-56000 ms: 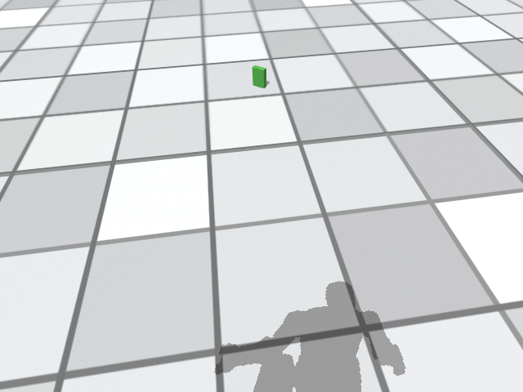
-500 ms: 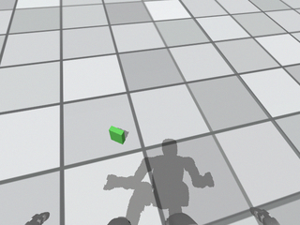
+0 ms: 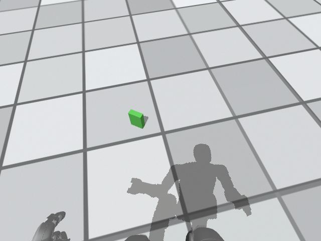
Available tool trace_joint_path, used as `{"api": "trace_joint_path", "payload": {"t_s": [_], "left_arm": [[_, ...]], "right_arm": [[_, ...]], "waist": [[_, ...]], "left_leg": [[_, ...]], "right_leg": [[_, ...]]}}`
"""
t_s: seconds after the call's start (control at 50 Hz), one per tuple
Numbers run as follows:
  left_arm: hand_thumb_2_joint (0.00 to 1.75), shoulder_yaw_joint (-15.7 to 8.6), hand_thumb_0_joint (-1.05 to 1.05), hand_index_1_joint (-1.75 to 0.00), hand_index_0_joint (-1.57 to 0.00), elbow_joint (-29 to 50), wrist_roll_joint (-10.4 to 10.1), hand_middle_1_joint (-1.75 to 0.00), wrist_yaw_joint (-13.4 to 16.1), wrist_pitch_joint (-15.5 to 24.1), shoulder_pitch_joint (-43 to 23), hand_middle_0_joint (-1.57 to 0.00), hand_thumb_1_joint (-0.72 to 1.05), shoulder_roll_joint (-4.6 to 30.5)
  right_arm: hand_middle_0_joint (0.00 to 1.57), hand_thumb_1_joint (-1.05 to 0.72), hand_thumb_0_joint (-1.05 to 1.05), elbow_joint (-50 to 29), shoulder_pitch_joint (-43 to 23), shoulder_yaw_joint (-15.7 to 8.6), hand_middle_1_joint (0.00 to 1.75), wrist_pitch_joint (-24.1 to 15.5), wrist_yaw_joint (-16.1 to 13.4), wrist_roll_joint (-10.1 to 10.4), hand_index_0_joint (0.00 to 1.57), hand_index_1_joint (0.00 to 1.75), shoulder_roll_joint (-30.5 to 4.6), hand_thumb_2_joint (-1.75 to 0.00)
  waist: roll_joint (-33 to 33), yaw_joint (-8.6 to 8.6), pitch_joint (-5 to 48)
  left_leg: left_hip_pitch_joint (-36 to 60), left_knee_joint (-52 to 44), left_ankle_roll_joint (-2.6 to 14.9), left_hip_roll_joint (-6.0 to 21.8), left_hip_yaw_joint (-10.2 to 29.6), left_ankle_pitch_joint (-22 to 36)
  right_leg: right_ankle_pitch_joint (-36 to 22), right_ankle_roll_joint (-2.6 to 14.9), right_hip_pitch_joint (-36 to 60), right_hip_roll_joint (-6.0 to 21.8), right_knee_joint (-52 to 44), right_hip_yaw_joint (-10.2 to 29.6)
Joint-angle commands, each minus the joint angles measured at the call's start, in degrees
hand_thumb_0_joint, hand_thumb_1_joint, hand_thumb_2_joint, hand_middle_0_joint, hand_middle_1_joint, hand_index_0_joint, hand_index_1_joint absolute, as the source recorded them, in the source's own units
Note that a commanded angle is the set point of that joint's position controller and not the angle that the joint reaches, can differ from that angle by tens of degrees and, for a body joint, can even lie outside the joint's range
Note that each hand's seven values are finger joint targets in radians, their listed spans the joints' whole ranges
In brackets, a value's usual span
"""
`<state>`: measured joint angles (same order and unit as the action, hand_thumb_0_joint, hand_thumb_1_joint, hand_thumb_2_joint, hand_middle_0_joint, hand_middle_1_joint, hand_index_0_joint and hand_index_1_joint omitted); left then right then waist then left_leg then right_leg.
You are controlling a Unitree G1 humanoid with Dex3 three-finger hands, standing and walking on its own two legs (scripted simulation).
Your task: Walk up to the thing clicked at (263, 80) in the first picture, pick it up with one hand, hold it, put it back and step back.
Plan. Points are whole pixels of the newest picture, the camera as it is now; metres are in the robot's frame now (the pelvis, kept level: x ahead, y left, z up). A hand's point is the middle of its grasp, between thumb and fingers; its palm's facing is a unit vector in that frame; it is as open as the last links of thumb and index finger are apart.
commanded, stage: step back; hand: left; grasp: from above
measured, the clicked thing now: (136, 119) +0.90 +0.22 -0.68
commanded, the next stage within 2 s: stand in 1.56 s
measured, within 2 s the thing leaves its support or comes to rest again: neither
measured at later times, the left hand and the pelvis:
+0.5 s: hand out of the picture -0.12 +0.23 -0.14, palm faces -0.05 -0.91 -0.40, open 7.4 cm; pelvis -0.17 -0.04 +0.00, yaw -5 degrees
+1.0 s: hand out of the picture -0.11 +0.22 -0.13, palm faces -0.02 -0.91 -0.41, open 7.4 cm; pelvis -0.19 -0.05 +0.01, yaw -1 degrees
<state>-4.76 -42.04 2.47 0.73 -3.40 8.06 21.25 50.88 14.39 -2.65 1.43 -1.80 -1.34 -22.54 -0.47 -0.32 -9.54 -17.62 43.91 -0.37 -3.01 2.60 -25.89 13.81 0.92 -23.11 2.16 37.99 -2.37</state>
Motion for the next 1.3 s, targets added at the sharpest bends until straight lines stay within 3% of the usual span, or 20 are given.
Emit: {"api": "trace_joint_path", "payload": {"t_s": [0.0,0.04,0.06,0.14,0.32,0.36,0.4,0.42,0.44,0.5,0.6,0.68,0.72,0.76,0.94,0.96,0.98,1.02,1.1,1.28], "left_arm": [[0.9,-2.7,0.0,-0.3,-0.2,4.6,-1.0,-0.3,0.5,-0.6,0.9,-0.2,0.9,11.6],[0.9,-2.6,0.0,-0.3,-0.2,5.8,-2.0,-0.3,0.6,-0.5,-1.5,-0.2,0.9,10.6],[0.9,-3.6,0.0,-0.3,-0.2,5.3,-1.3,-0.3,0.9,-0.7,-4.1,-0.2,0.9,12.7],[0.9,-3.6,0.0,-0.3,-0.2,0.9,-1.8,-0.3,0.1,-0.9,2.4,-0.2,0.9,11.7],[0.9,-2.3,0.0,-0.3,-0.2,-3.6,-1.3,-0.3,-0.2,2.5,5.0,-0.2,0.9,10.7],[0.9,-2.2,0.0,-0.3,-0.2,-8.0,-1.0,-0.3,-0.3,3.1,12.0,-0.2,0.9,10.0],[0.9,-4.3,0.0,-0.3,-0.2,-8.6,0.6,-0.3,0.0,3.7,12.1,-0.2,0.9,16.4],[0.9,-5.4,0.0,-0.3,-0.2,-5.4,1.0,-0.3,0.2,3.3,5.4,-0.2,0.9,23.4],[0.9,-5.3,0.0,-0.3,-0.2,-3.8,1.0,-0.3,0.3,3.2,-0.4,-0.2,0.9,24.1],[0.9,-2.8,0.0,-0.3,-0.2,-4.3,0.2,-0.3,0.4,4.5,-3.2,-0.2,0.9,14.3],[0.9,-3.8,0.0,-0.3,-0.2,-6.1,0.8,-0.3,-0.1,5.2,4.4,-0.2,0.9,16.2],[0.9,-2.2,0.0,-0.3,-0.2,-5.7,-0.5,-0.3,-0.6,3.9,4.3,-0.2,0.9,13.9],[0.9,-0.2,0.0,-0.3,-0.2,-5.3,-1.4,-0.3,-0.7,4.0,5.7,-0.2,0.9,7.1],[0.9,-2.4,0.0,-0.3,-0.2,-6.2,-1.0,-0.3,-0.3,4.3,0.2,-0.2,0.9,15.3],[0.9,-2.1,0.0,-0.3,-0.2,-11.7,-0.8,-0.3,-0.7,6.4,8.5,-0.2,0.9,10.3],[0.9,-2.7,0.0,-0.3,-0.2,-12.5,-0.5,-0.3,-0.1,6.6,10.2,-0.2,0.9,11.4],[0.9,-3.8,0.0,-0.3,-0.2,-12.7,0.4,-0.3,0.4,6.9,12.4,-0.2,0.9,15.0],[0.9,-4.4,0.0,-0.3,-0.2,-9.0,0.4,-0.3,0.5,6.9,2.8,-0.2,0.9,20.0],[0.9,-2.6,0.0,-0.3,-0.2,-9.1,-0.8,-0.3,0.4,7.9,0.5,-0.2,0.9,14.4],[0.9,-1.7,0.0,-0.3,-0.2,-9.3,-2.0,-0.3,0.6,6.0,-0.4,-0.2,0.9,13.8]], "right_arm": [[0.2,-0.9,0.0,-3.7,3.7,-3.9,0.3,-2.2,-0.7,-0.6,0.2,0.3,-10.6,-0.9],[0.2,-0.9,0.0,-5.7,-0.3,-5.6,0.3,-1.6,-0.2,-1.1,0.2,0.3,-21.3,-0.9],[0.2,-0.9,0.0,-6.8,-3.1,-6.0,0.3,-2.0,-0.7,-1.3,0.2,0.3,-22.5,-0.9],[0.2,-0.9,0.0,-7.4,-8.0,-3.5,0.3,-2.2,-1.2,-1.3,0.2,0.3,-13.7,-0.9],[0.2,-0.9,0.0,-6.2,-4.6,-4.4,0.3,0.0,0.4,-1.3,0.2,0.3,-15.2,-0.9],[0.2,-0.9,0.0,-6.4,-8.0,-4.5,0.3,0.9,0.8,-0.6,0.2,0.3,-16.0,-0.9],[0.2,-0.9,0.0,-8.0,-8.9,-2.4,0.3,0.7,1.0,0.0,0.2,0.3,-9.3,-0.9],[0.2,-0.9,0.0,-9.1,-12.5,-3.0,0.3,0.6,0.2,0.1,0.2,0.3,-9.5,-0.9],[0.2,-0.9,0.0,-7.5,-11.4,-4.3,0.3,0.6,0.0,-0.1,0.2,0.3,-13.0,-0.9],[0.2,-0.9,0.0,-3.1,-6.0,-3.0,0.3,-0.2,0.8,0.6,0.2,0.3,-10.4,-0.9],[0.2,-0.9,0.0,-3.0,-7.7,-2.5,0.3,-1.8,1.7,-0.4,0.2,0.3,-9.5,-0.9],[0.2,-0.9,0.0,0.5,-1.9,-3.5,0.3,-3.7,1.7,-1.0,0.2,0.3,-9.4,-0.9],[0.2,-0.9,0.0,0.8,0.5,-5.0,0.3,-4.5,1.3,-1.8,0.2,0.3,-14.4,-0.9],[0.2,-0.9,0.0,0.7,-1.2,-6.2,0.3,-4.0,1.9,-1.0,0.2,0.3,-19.9,-0.9],[0.2,-0.9,0.0,-0.6,-6.7,-3.3,0.3,-2.5,2.6,-0.2,0.2,0.3,-11.0,-0.9],[0.2,-0.9,0.0,-0.7,-6.0,-2.4,0.3,-2.1,2.3,0.2,0.2,0.3,-8.0,-0.9],[0.2,-0.9,0.0,-1.8,-4.9,-1.1,0.3,-2.1,2.0,0.5,0.2,0.3,-4.2,-0.9],[0.2,-0.9,0.0,0.3,-3.0,-2.7,0.3,-1.7,0.9,-0.1,0.2,0.3,-10.0,-0.9],[0.2,-0.9,0.0,3.3,-0.4,-2.6,0.3,-2.2,1.6,-0.1,0.2,0.3,-9.2,-0.9],[0.2,-0.9,0.0,4.8,-0.3,-2.3,0.3,-3.0,1.1,-0.2,0.2,0.3,-7.5,-0.9]], "waist": [[6.7,1.02,15.7],[-12.7,-0.14,12.8],[-12.9,-1.57,10.1],[-3.9,3.25,7.9],[-13.8,-1.76,16.0],[-12.4,2.14,17.2],[6.2,2.96,11.4],[13.9,5.0,7.8],[14.4,3.75,1.9],[6.3,-0.93,0.9],[13.6,4.47,5.2],[9.2,1.27,10.3],[-8.6,0.61,12.9],[-6.2,-1.06,5.1],[-6.5,3.59,8.3],[-2.1,4.53,9.8],[9.2,5.49,9.7],[5.8,3.06,4.6],[4.9,0.95,3.5],[7.9,0.22,12.2]], "left_leg": [[7.3,-22.1,2.33,2.9,0.3,19.2],[3.5,-24.5,15.63,24.6,26.4,27.0],[-5.7,-26.8,20.21,29.7,33.0,25.0],[-1.1,-20.4,12.62,16.8,11.0,31.9],[11.3,-17.3,12.45,15.1,8.3,12.9],[6.0,-13.0,10.3,13.8,5.6,9.3],[-15.3,2.7,4.0,4.0,0.5,-1.6],[-14.0,9.0,0.52,0.3,5.1,-7.1],[-9.3,15.8,-0.41,3.1,8.0,-5.9],[-10.8,15.4,0.3,-1.3,6.3,3.4],[-11.4,-1.6,-0.92,2.1,0.6,-1.1],[8.8,-25.5,0.86,0.5,-2.5,7.0],[20.3,-29.0,6.64,16.1,23.8,2.5],[4.0,-32.4,16.39,23.4,32.1,-19.2],[-4.7,-17.1,7.49,10.3,6.7,-0.6],[-8.5,-10.6,5.36,7.9,4.1,0.1],[-16.3,2.4,2.54,0.6,1.8,-2.4],[-13.3,10.2,1.1,3.3,6.4,-6.4],[-9.8,7.2,0.79,4.3,6.8,1.9],[5.1,-18.6,1.41,2.6,-5.3,21.5]], "right_leg": [[-14.4,5.13,11.0,7.3,2.6,10.4],[20.5,0.44,-3.7,-5.5,19.2,4.6],[23.8,0.01,-0.7,-4.0,30.3,12.6],[14.4,0.31,-4.9,-7.9,38.1,14.8],[14.7,-2.11,5.4,-3.9,-2.7,2.7],[5.5,0.17,13.1,-3.9,-17.1,0.4],[15.5,4.52,16.7,7.5,-20.1,23.2],[26.2,12.65,0.5,19.6,-24.9,36.2],[33.9,15.15,-10.6,22.9,-27.8,39.6],[6.5,7.44,0.4,8.7,-17.9,14.8],[16.4,8.62,13.4,9.7,-17.6,16.9],[3.5,6.84,9.2,8.9,-6.4,12.4],[10.4,1.22,-7.3,-0.7,10.6,3.5],[20.0,1.26,-6.0,1.7,16.4,5.8],[2.6,0.71,16.8,-3.8,-12.0,-2.0],[1.7,0.84,22.7,-2.2,-14.8,1.8],[11.7,2.82,25.2,8.7,-22.5,20.2],[30.5,11.85,9.0,22.6,-28.1,35.4],[7.0,8.19,9.5,12.9,-22.6,17.5],[-32.0,4.19,14.9,9.0,-2.7,4.5]]}}
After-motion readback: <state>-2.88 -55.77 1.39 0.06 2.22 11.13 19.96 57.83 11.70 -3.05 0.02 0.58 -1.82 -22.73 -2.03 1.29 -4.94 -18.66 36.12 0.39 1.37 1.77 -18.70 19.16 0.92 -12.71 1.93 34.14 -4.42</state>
